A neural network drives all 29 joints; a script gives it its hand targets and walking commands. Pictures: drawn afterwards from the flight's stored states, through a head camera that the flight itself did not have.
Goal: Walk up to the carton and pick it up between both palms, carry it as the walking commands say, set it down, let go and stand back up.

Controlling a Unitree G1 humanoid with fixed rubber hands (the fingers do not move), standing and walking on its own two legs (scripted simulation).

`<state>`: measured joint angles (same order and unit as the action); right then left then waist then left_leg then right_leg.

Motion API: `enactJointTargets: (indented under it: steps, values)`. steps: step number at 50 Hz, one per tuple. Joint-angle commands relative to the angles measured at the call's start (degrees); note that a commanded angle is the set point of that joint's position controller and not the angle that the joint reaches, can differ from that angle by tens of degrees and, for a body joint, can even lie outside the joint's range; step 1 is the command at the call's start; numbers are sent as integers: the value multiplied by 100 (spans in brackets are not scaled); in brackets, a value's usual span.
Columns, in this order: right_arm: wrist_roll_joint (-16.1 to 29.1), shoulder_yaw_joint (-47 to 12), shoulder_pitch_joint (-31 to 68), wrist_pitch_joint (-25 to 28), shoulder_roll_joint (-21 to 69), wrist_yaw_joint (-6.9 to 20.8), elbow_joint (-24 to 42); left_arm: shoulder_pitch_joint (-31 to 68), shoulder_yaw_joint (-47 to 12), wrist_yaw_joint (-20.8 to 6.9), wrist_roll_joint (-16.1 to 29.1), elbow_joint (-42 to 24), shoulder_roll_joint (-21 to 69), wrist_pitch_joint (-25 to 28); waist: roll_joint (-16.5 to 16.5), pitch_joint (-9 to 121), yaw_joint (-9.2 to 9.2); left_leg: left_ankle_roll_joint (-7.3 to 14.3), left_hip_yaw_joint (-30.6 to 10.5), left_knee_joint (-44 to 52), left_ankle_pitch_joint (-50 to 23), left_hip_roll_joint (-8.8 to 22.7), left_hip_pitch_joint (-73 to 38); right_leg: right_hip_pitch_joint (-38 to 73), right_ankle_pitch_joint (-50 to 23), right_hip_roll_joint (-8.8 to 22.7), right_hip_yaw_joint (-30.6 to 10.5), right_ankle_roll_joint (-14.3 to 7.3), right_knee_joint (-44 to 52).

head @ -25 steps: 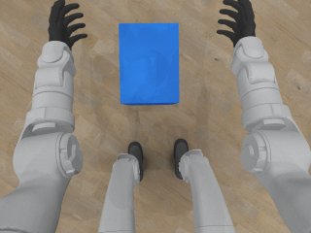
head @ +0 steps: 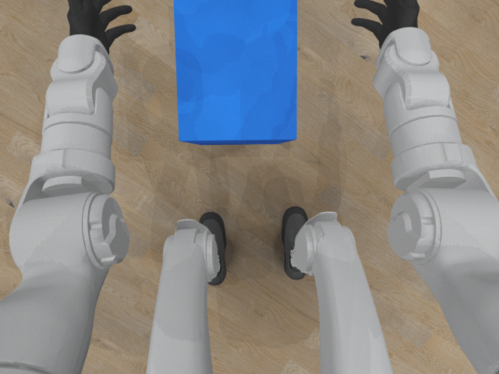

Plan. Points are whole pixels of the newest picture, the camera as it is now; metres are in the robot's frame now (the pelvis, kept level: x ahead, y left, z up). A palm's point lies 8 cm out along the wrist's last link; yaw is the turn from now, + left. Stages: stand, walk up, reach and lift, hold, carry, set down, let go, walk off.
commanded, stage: reach and lift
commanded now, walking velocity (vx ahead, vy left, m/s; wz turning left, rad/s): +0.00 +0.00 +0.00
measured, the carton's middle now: (237, 78) +0.55 +0.02 -0.42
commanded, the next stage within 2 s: none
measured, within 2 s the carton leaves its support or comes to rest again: neither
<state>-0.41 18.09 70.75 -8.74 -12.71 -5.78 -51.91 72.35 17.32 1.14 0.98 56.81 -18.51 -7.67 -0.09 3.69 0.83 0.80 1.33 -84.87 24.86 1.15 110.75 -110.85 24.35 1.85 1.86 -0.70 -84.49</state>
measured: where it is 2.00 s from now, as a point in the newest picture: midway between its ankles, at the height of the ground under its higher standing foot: (256, 258)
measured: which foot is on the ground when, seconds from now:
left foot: down 0.00-1.00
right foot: down 0.00-1.00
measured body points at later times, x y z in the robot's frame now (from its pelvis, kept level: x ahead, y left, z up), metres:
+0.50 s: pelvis -0.02 +0.00 -0.13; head +0.34 +0.01 +0.15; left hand +0.55 +0.19 -0.27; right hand +0.54 -0.18 -0.27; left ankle +0.08 +0.11 -0.52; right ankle +0.09 -0.12 -0.52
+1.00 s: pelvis -0.03 +0.00 -0.19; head +0.35 +0.00 +0.05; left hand +0.55 +0.18 -0.36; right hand +0.54 -0.18 -0.36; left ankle +0.08 +0.11 -0.52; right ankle +0.09 -0.12 -0.52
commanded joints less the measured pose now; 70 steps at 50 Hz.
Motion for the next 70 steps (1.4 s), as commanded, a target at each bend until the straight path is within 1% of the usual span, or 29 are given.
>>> enactJointTargets:
  steps: [1,7,16,24,37,40,43,45,49,55,60,68,70]
  values:
    - [185,-126,1456,82,-716,-97,681,1512,-185,148,192,-716,-790,60,-139,6545,-6,-189,9,42,-1897,-592,-3255,3291,-1887,-637,82,319,-80]
    - [518,-364,1715,59,-876,-201,648,1808,-497,339,457,-769,-847,2,-206,6529,-21,-173,8,-607,-1656,-534,-2959,2791,-1589,-607,126,260,-773]
    - [757,-511,1989,196,-1080,-237,62,2134,-800,492,688,-234,-854,103,-207,5735,-17,-152,-22,-1403,-1135,-446,-2297,2059,-1103,-533,134,184,-1616]
    - [984,-718,2366,360,-1253,-230,-338,2465,-1042,524,919,89,-957,259,-154,5408,-46,-133,-85,-2012,-1167,-386,-2083,1876,-1136,-494,82,169,-2226]
    - [1385,-1139,2982,601,-1422,-237,-905,3035,-1433,521,1308,564,-1155,491,-159,4847,-29,-157,-197,-2870,-1176,-289,-1723,1754,-1221,-405,-55,177,-3063]
    - [1476,-1226,3128,642,-1473,-265,-808,3168,-1508,543,1400,474,-1216,528,-175,5089,-14,-155,-188,-3023,-1243,-278,-1885,1951,-1311,-398,-57,174,-3205]
    - [1566,-1322,3256,641,-1565,-321,-634,3258,-1575,597,1504,321,-1306,532,-178,5490,-18,-146,-137,-3129,-1337,-279,-2107,2241,-1433,-401,-39,159,-3316]
    - [1607,-1380,3279,624,-1570,-341,-605,3269,-1600,617,1551,295,-1327,522,-155,5492,-28,-139,-110,-3161,-1324,-281,-2105,2306,-1445,-402,-34,153,-3354]
    - [1619,-1428,3221,601,-1496,-336,-691,3200,-1578,605,1558,392,-1288,506,-88,5147,-49,-131,-88,-3173,-1223,-285,-1905,2230,-1383,-403,-48,160,-3348]
    - [1510,-1366,3093,609,-1370,-286,-969,3085,-1485,535,1453,701,-1167,519,-52,4468,-57,-127,-117,-3120,-1063,-288,-1518,1889,-1231,-408,-83,186,-3265]
    - [1449,-1334,3147,621,-1324,-250,-1084,3144,-1468,502,1402,849,-1103,540,-57,4263,-61,-113,-161,-3053,-982,-291,-1415,1728,-1118,-415,-94,200,-3208]
    - [1453,-1400,3418,632,-1195,-263,-1071,3452,-1616,530,1456,815,-941,544,-113,4439,-24,-106,-190,-2995,-957,-342,-1683,1779,-1008,-453,-53,196,-3162]
    - [1438,-1424,3475,641,-1135,-274,-1067,3524,-1693,534,1487,791,-827,539,-128,4477,27,-111,-194,-2987,-958,-365,-1752,1807,-1002,-471,-37,190,-3148]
